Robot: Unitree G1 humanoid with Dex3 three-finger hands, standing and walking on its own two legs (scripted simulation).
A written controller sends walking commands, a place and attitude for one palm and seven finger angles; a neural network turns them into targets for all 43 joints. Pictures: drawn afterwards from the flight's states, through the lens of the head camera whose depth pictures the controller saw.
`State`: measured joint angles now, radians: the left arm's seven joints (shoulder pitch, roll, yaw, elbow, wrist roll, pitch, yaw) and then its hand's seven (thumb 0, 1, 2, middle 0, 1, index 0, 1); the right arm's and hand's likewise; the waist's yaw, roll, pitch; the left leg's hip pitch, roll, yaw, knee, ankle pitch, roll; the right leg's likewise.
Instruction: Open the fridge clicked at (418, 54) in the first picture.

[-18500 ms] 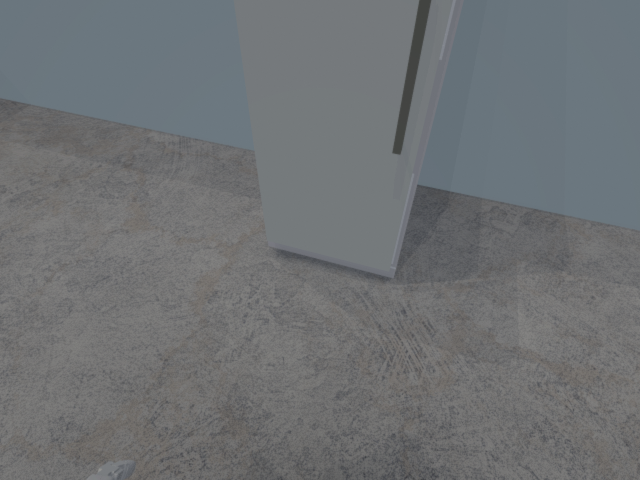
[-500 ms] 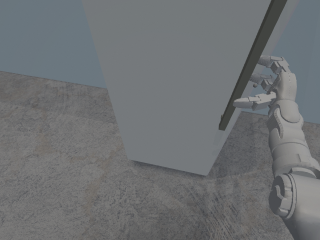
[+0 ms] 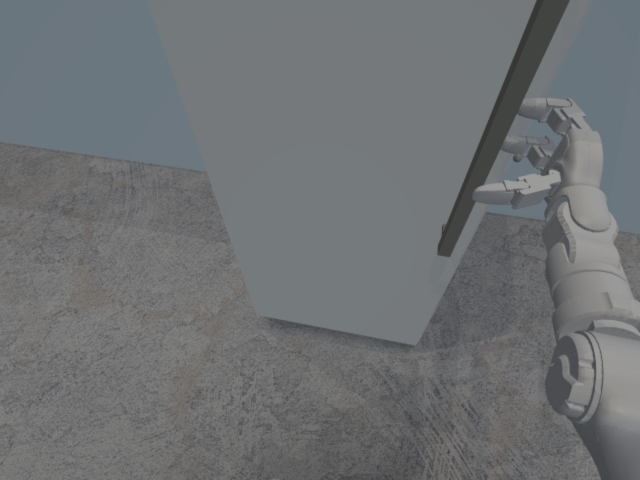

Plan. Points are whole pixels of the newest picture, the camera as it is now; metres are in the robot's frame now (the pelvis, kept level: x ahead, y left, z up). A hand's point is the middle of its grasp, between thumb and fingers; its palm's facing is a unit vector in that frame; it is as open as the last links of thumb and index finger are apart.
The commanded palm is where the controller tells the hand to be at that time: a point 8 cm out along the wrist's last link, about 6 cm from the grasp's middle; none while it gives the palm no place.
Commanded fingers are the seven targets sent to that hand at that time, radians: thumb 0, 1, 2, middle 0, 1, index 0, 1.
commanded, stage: slide the fingers in behind the handle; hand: right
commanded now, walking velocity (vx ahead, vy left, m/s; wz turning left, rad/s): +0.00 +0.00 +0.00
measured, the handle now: (488, 136) +0.54 -0.13 +0.14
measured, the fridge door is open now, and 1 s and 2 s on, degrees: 0 0 0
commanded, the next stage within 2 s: grip the handle and tug to test in 1.70 s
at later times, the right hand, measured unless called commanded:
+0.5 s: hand (498, 165) +0.48 -0.13 +0.14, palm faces +0.04 +1.00 +0.01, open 14.0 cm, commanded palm +0.45 -0.18 +0.14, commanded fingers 0.00 0.50 -0.30 0.30 1.20 0.30 1.20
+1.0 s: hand (489, 166) +0.47 -0.12 +0.15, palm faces +0.03 +1.00 +0.01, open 14.0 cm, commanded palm +0.45 -0.17 +0.14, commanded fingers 0.00 0.50 -0.30 0.30 1.20 0.30 1.20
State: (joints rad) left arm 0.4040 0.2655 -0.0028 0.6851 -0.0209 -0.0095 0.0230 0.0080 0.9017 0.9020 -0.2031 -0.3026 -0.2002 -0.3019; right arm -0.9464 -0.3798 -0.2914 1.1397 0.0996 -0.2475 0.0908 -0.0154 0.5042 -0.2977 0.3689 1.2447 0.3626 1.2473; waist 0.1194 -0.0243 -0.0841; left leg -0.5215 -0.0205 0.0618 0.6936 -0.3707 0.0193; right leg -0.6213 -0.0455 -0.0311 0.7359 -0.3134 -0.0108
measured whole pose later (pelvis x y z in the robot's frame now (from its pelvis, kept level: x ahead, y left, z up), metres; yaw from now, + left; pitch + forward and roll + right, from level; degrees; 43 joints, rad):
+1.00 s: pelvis +0.00 +0.00 +0.00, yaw +0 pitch +9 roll +1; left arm 0.38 0.26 0.00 0.69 -0.03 -0.01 0.02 0.01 0.90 0.90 -0.20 -0.30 -0.20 -0.30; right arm -0.85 -0.27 -0.23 1.02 0.12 -0.24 0.03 -0.02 0.51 -0.30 0.30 1.20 0.30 1.20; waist 0.09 -0.03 -0.08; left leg -0.46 -0.02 0.05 0.67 -0.37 0.02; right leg -0.55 -0.04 -0.04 0.70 -0.31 -0.01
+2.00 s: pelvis +0.01 +0.00 +0.01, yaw +1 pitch +8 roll +1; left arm 0.35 0.25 0.00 0.67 -0.03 0.00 0.01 0.01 0.90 0.90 -0.20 -0.30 -0.20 -0.30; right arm -0.79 -0.23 -0.22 0.93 0.11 -0.20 0.00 -0.01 0.36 -0.36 0.31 1.21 0.29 1.20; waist 0.08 -0.03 -0.09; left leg -0.43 -0.02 0.04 0.65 -0.37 0.02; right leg -0.51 -0.04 -0.05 0.68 -0.31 -0.01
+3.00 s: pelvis +0.01 +0.00 +0.01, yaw +2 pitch +9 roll +1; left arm 0.38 0.25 0.01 0.67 -0.02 -0.02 0.00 0.01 0.90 0.90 -0.20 -0.30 -0.20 -0.30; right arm -0.78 -0.23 -0.23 0.92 0.11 -0.21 -0.04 0.00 -0.68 -0.78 0.32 1.35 0.30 1.35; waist 0.10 -0.04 -0.09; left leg -0.45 -0.03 0.03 0.66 -0.37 0.02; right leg -0.53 -0.05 -0.06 0.69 -0.31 -0.01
